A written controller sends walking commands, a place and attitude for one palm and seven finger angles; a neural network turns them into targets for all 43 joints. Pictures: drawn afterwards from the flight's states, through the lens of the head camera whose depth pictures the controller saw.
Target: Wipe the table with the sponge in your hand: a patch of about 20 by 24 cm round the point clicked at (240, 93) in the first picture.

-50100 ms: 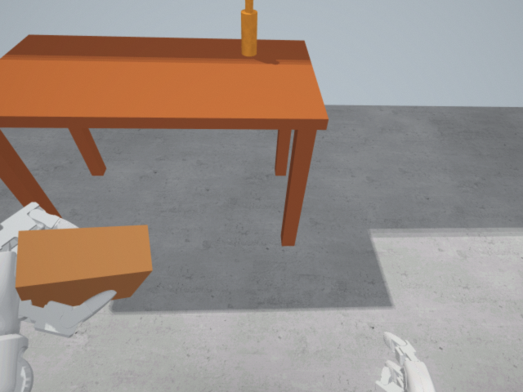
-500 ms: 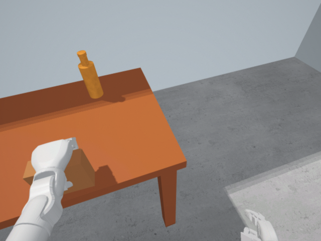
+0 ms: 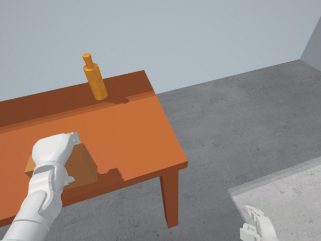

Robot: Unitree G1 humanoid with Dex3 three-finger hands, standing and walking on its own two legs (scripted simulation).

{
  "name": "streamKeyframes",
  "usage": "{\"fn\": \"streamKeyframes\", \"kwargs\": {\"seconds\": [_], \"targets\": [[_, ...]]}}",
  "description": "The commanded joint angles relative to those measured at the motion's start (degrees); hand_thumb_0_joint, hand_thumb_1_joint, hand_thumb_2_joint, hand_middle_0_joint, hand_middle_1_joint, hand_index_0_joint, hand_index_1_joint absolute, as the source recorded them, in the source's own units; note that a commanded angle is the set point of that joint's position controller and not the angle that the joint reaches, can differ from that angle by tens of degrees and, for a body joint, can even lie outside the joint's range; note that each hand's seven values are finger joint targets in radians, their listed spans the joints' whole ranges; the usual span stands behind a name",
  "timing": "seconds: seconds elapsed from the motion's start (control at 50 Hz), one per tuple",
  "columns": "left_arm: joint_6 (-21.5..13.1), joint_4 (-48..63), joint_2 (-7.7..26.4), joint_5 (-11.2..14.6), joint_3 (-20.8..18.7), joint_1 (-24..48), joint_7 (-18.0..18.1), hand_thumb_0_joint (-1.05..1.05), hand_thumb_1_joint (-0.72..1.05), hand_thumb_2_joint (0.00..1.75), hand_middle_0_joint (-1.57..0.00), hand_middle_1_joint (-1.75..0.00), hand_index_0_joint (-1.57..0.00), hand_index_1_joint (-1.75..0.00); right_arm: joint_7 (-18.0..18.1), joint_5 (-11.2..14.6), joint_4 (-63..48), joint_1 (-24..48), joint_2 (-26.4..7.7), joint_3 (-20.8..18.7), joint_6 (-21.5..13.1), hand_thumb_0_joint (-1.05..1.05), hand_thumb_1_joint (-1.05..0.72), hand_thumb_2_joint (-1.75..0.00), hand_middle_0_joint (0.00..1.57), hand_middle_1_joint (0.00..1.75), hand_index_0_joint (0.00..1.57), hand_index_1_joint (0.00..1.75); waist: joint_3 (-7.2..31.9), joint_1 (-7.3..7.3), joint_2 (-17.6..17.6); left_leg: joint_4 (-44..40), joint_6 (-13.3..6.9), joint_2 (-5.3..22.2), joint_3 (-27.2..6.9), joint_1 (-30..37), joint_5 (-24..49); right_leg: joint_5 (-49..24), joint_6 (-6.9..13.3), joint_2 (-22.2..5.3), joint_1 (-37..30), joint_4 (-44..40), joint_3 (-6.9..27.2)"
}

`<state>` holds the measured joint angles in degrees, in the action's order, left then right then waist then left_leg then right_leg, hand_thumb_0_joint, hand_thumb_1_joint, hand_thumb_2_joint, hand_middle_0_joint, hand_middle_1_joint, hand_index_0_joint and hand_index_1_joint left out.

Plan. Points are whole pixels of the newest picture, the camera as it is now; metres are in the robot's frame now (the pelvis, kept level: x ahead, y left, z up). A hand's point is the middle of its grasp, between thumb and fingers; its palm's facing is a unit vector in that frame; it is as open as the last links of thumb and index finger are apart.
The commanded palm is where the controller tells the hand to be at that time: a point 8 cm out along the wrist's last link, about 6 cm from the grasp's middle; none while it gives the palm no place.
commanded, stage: lift the sponge slowly off the table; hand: left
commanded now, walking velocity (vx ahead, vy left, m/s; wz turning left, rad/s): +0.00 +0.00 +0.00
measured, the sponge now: (68, 172) +0.27 +0.30 +0.01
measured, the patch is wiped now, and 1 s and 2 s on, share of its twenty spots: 0.95 0.95 0.95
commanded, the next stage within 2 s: bring the sponge back beside the body in 1.22 s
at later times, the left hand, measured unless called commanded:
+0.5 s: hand (61, 153) +0.28 +0.29 +0.09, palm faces +0.00 -0.06 -1.00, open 9.6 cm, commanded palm +0.26 +0.29 +0.16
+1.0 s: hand (58, 142) +0.29 +0.29 +0.12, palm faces +0.02 -0.05 -1.00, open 9.6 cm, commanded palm +0.27 +0.29 +0.19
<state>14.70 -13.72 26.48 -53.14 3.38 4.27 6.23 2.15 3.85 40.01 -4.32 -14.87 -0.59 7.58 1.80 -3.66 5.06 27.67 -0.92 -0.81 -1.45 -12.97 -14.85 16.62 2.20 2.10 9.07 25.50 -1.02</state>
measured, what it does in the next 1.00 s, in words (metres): stands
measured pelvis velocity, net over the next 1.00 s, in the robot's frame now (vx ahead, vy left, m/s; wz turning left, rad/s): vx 0.00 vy -0.01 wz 0.01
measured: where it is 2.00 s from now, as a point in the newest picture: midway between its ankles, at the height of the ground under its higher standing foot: outside the picture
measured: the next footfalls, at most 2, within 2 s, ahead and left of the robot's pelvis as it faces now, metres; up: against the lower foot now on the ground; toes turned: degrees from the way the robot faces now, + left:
none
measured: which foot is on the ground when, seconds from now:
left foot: down 0.00-1.00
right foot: down 0.00-1.00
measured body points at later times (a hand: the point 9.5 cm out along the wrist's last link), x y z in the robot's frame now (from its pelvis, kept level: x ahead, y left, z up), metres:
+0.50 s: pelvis +0.00 -0.01 +0.00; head -0.01 -0.05 +0.45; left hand +0.28 +0.29 +0.14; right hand +0.21 -0.23 -0.10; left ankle +0.00 +0.11 -0.74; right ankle -0.03 -0.10 -0.74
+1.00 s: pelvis +0.00 -0.01 +0.01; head +0.00 -0.05 +0.45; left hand +0.29 +0.29 +0.17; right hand +0.22 -0.24 -0.10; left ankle +0.00 +0.11 -0.74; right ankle -0.03 -0.10 -0.74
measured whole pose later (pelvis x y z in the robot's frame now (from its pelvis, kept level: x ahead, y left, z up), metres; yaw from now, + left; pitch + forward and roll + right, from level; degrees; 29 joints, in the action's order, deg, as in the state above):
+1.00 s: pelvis +0.00 -0.01 +0.01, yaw +0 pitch -2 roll +0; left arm 18.3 -4.4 31.2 -50.2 2.4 6.5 -2.3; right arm 2.2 4.3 38.8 -2.7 -16.7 0.5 8.5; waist 0.3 -4.0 6.3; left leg 22.7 -0.6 -0.8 -1.8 -8.3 -12.8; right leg 15.0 2.5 2.1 4.5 21.1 -1.2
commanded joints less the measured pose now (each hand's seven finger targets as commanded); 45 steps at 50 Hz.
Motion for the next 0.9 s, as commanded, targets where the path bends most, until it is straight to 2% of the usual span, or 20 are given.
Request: {"fn": "streamKeyframes", "kwargs": {"seconds": [0.0, 0.06, 0.08, 0.12, 0.18, 0.24, 0.28, 0.32, 0.36, 0.38, 0.46, 0.54, 0.56, 0.58, 0.62, 0.68, 0.72, 0.78, 0.82, 0.88], "targets": [[1.06, 12.59, 14.24, -0.71, -7.08, 14.93, 1.38, 0.0, 0.1, 1.3, -1.2, -1.6, -1.2, -1.6, -0.01, -0.21, -9.37, 9.48, -7.26, -1.73, -1.98, 0.0, -0.9, -0.9, 0.2, 0.3, 0.2, 0.3, 12.11, -0.05, -1.49, -3.29, -2.53, -1.74, 0.22, 4.73, 16.8, -20.88, 1.59, 0.51, -5.34, -2.78, 1.55], [1.54, 13.25, 14.55, -0.68, -7.06, 14.79, 0.59, 0.0, 0.1, 1.3, -1.2, -1.6, -1.2, -1.6, 0.02, -0.18, -9.8, 9.82, -7.29, -1.72, -1.9, 0.0, -0.9, -0.9, 0.2, 0.3, 0.2, 0.3, 10.93, -0.18, -2.6, -3.62, -2.75, -1.88, 0.4, 4.57, 16.05, -20.45, 1.4, 0.5, -5.38, -3.35, 1.34], [1.43, 14.4, 17.22, -0.61, -9.15, 16.32, 0.43, 0.0, 0.1, 1.3, -1.2, -1.6, -1.2, -1.6, 0.19, -0.1, -9.95, 10.41, -7.62, -1.51, -1.75, 0.0, -0.9, -0.9, 0.2, 0.3, 0.2, 0.3, 11.26, -0.3, -1.5, -4.18, -2.6, -1.81, 0.11, 4.54, 15.64, -19.23, 1.69, 0.6, -5.75, -3.6, 2.14], [0.88, 15.62, 15.07, -0.99, -6.96, 17.72, 0.3, 0.0, 0.1, 1.3, -1.2, -1.6, -1.2, -1.6, 0.27, -0.24, -9.88, 10.02, -7.12, -1.63, -2.14, 0.0, -0.9, -0.9, 0.2, 0.3, 0.2, 0.3, 11.65, 0.13, -1.18, -3.78, -2.8, -1.89, 0.46, 5.91, 16.13, -19.71, 1.48, 0.55, -5.28, -3.57, 1.64], [0.56, 17.47, 16.06, -0.71, -8.17, 17.0, -0.02, 0.0, 0.1, 1.3, -1.2, -1.6, -1.2, -1.6, 0.24, -0.19, -10.32, 10.7, -7.14, -1.55, -2.15, 0.0, -0.9, -0.9, 0.2, 0.3, 0.2, 0.3, 11.74, -0.44, -0.4, -4.63, -2.61, -1.79, 0.04, 6.2, 16.66, -19.24, 1.75, 0.73, -6.06, -4.04, 1.99], [0.87, 16.14, 15.81, -0.9, -7.66, 18.06, -0.05, 0.0, 0.1, 1.3, -1.2, -1.6, -1.2, -1.6, 0.34, -0.25, -9.48, 10.4, -7.2, -1.45, -2.28, 0.0, -0.9, -0.9, 0.2, 0.3, 0.2, 0.3, 10.91, -0.1, -1.37, -4.55, -2.7, -1.9, 0.47, 6.36, 16.51, -19.83, 1.5, 0.57, -5.76, -4.39, 1.65], [1.29, 16.22, 18.68, -0.51, -10.0, 18.23, -0.24, 0.0, 0.1, 1.3, -1.2, -1.6, -1.2, -1.6, 0.51, -0.17, -9.71, 10.95, -7.55, -1.22, -2.1, 0.0, -0.9, -0.9, 0.2, 0.3, 0.2, 0.3, 11.22, -0.47, -1.04, -5.26, -2.6, -1.97, 0.31, 5.87, 15.71, -18.91, 1.61, 0.56, -6.93, -4.83, 2.5], [1.67, 14.44, 17.04, -0.7, -8.09, 20.17, -0.59, 0.0, 0.1, 1.3, -1.2, -1.6, -1.2, -1.6, 0.64, -0.03, -9.09, 10.86, -7.34, -1.15, -2.13, 0.0, -0.9, -0.9, 0.2, 0.3, 0.2, 0.3, 10.05, 0.24, -1.77, -5.32, -2.69, -1.96, 0.72, 5.89, 14.75, -17.76, 1.36, 0.43, -5.88, -5.17, 2.01], [1.45, 16.62, 16.46, -0.44, -7.7, 18.77, -1.13, 0.0, 0.1, 1.3, -1.2, -1.6, -1.2, -1.6, 0.47, -0.09, -9.64, 11.17, -7.36, -1.41, -2.35, 0.0, -0.9, -0.9, 0.2, 0.3, 0.2, 0.3, 12.32, -0.37, -0.68, -4.97, -2.75, -2.06, 0.55, 7.22, 17.1, -20.41, 1.49, 0.4, -7.28, -4.76, 1.77], [1.29, 18.36, 17.67, 0.02, -8.94, 17.82, -1.46, 0.0, 0.1, 1.3, -1.2, -1.6, -1.2, -1.6, 0.47, -0.12, -10.43, 11.74, -7.39, -1.25, -2.39, 0.0, -0.9, -0.9, 0.2, 0.3, 0.2, 0.3, 13.24, -0.81, 0.4, -5.38, -2.67, -2.09, 0.35, 7.46, 17.36, -20.53, 1.63, 0.42, -8.42, -4.92, 2.48], [1.99, 17.47, 16.49, 0.02, -7.65, 17.08, -2.42, 0.0, 0.1, 1.3, -1.2, -1.6, -1.2, -1.6, 0.15, -0.09, -9.91, 11.29, -7.58, -1.2, -2.11, 0.0, -0.9, -0.9, 0.2, 0.3, 0.2, 0.3, 11.07, -0.15, -1.34, -5.25, -2.65, -1.9, 0.48, 6.99, 18.52, -22.74, 1.4, 0.34, -7.72, -4.9, 1.77], [2.55, 17.54, 19.02, 0.08, -9.56, 18.69, -2.88, 0.0, 0.1, 1.3, -1.2, -1.6, -1.2, -1.6, 0.22, -0.04, -9.96, 11.55, -7.8, -1.02, -1.92, 0.0, -0.9, -0.9, 0.2, 0.3, 0.2, 0.3, 10.89, -0.44, -2.4, -5.86, -2.73, -1.88, 0.4, 6.8, 17.43, -21.22, 1.28, 0.24, -8.09, -5.34, 1.97], [2.64, 17.55, 18.21, 0.15, -8.8, 18.41, -3.02, 0.0, 0.1, 1.3, -1.2, -1.6, -1.2, -1.6, 0.37, 0.0, -10.11, 11.73, -7.58, -1.03, -1.89, 0.0, -0.9, -0.9, 0.2, 0.3, 0.2, 0.3, 11.12, -0.4, -2.42, -5.79, -2.85, -2.0, 0.65, 6.94, 17.21, -21.02, 1.16, 0.18, -8.23, -5.42, 2.01], [2.65, 18.24, 20.36, 0.13, -10.39, 19.93, -3.12, 0.0, 0.1, 1.3, -1.2, -1.6, -1.2, -1.6, 0.4, 0.03, -10.32, 12.1, -7.84, -0.78, -1.82, 0.0, -0.9, -0.9, 0.2, 0.3, 0.2, 0.3, 10.63, -0.39, -1.15, -6.27, -2.66, -1.93, 0.5, 6.82, 16.65, -19.88, 1.43, 0.3, -8.1, -5.8, 2.72], [2.47, 17.59, 18.74, 0.12, -8.83, 20.92, -3.23, 0.0, 0.1, 1.3, -1.2, -1.6, -1.2, -1.6, 0.5, 0.06, -10.04, 11.75, -7.54, -0.8, -2.02, 0.0, -0.9, -0.9, 0.2, 0.3, 0.2, 0.3, 10.92, -0.1, -1.73, -6.15, -2.77, -1.95, 0.67, 7.12, 16.58, -19.72, 1.2, 0.2, -8.03, -5.68, 1.99], [2.39, 18.76, 21.73, 0.49, -11.65, 19.98, -3.64, 0.0, 0.1, 1.3, -1.2, -1.6, -1.2, -1.6, 0.51, -0.04, -10.41, 12.15, -7.93, -0.84, -1.95, 0.0, -0.9, -0.9, 0.2, 0.3, 0.2, 0.3, 12.47, -0.89, -0.33, -6.04, -2.75, -2.13, 0.53, 7.45, 18.07, -22.11, 1.49, 0.16, -9.74, -5.53, 3.21], [2.45, 17.9, 20.35, 0.54, -10.06, 20.92, -4.03, 0.0, 0.1, 1.3, -1.2, -1.6, -1.2, -1.6, 0.43, 0.08, -10.01, 11.78, -7.83, -0.72, -1.97, 0.0, -0.9, -0.9, 0.2, 0.3, 0.2, 0.3, 11.42, -0.14, -1.35, -5.87, -2.71, -1.96, 0.6, 7.2, 18.29, -22.62, 1.3, 0.13, -9.05, -5.47, 2.41], [2.92, 19.94, 20.2, 0.91, -9.89, 20.31, -4.82, 0.0, 0.1, 1.3, -1.2, -1.6, -1.2, -1.6, 0.3, 0.13, -11.05, 12.49, -7.89, -0.68, -1.9, 0.0, -0.9, -0.9, 0.2, 0.3, 0.2, 0.3, 11.98, -0.56, 0.8, -6.19, -2.65, -2.07, 0.26, 7.61, 18.86, -22.29, 1.55, 0.23, -9.33, -5.59, 2.61], [3.05, 19.47, 19.4, 0.95, -9.12, 20.22, -5.24, 0.0, 0.1, 1.3, -1.2, -1.6, -1.2, -1.6, 0.25, 0.12, -10.53, 11.84, -7.89, -0.85, -1.97, 0.0, -0.9, -0.9, 0.2, 0.3, 0.2, 0.3, 11.58, -0.15, -0.82, -5.81, -2.74, -1.85, 0.33, 7.97, 19.59, -23.19, 1.33, 0.17, -8.89, -5.46, 1.86], [3.48, 21.41, 21.83, 1.18, -11.28, 19.25, -5.79, 0.0, 0.1, 1.3, -1.2, -1.6, -1.2, -1.6, 0.16, 0.01, -11.28, 12.56, -8.18, -0.66, -1.61, 0.0, -0.9, -0.9, 0.2, 0.3, 0.2, 0.3, 12.76, -0.86, -0.58, -6.11, -2.7, -1.97, 0.09, 7.69, 20.25, -24.29, 1.46, 0.11, -10.3, -5.27, 2.51]]}}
